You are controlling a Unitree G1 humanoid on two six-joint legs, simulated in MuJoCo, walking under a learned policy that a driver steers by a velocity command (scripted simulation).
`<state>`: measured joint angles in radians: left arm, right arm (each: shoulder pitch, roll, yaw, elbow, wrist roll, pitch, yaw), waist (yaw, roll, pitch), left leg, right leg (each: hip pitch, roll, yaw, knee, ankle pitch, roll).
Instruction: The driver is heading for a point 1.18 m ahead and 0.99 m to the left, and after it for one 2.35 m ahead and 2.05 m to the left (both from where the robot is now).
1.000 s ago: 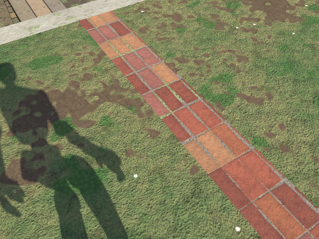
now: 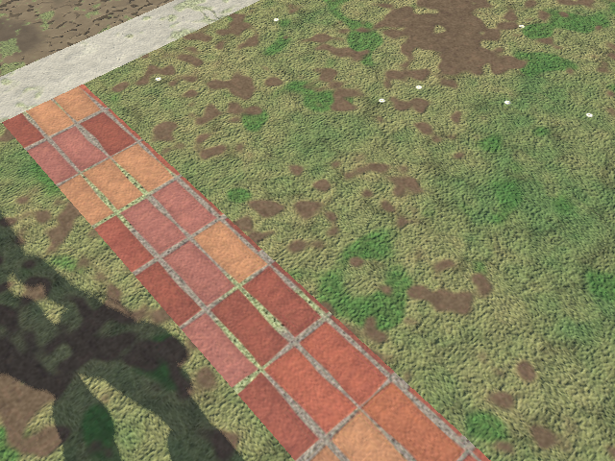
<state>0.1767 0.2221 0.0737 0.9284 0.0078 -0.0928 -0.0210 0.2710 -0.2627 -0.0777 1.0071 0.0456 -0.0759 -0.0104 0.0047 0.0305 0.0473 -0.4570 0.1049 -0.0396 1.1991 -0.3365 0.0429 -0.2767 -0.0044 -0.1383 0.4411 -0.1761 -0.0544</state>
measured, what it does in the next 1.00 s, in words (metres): walks ahead, turning left: left foot, then right foot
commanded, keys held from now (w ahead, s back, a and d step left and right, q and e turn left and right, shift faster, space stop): w+q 1.00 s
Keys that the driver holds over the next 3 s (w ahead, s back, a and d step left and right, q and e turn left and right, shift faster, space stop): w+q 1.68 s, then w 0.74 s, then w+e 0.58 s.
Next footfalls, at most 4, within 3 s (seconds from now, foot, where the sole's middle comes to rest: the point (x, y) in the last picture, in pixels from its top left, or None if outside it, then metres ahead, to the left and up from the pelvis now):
0.38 left None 0.37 0.17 -0.78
0.88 right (287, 355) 0.72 0.11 -0.78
1.40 left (127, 343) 0.75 0.49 -0.78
1.88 right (108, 238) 1.08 0.61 -0.78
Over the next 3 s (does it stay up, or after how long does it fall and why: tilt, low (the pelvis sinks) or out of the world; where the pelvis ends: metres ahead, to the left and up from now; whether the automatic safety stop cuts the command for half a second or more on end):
stays up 1.20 1.06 -0.02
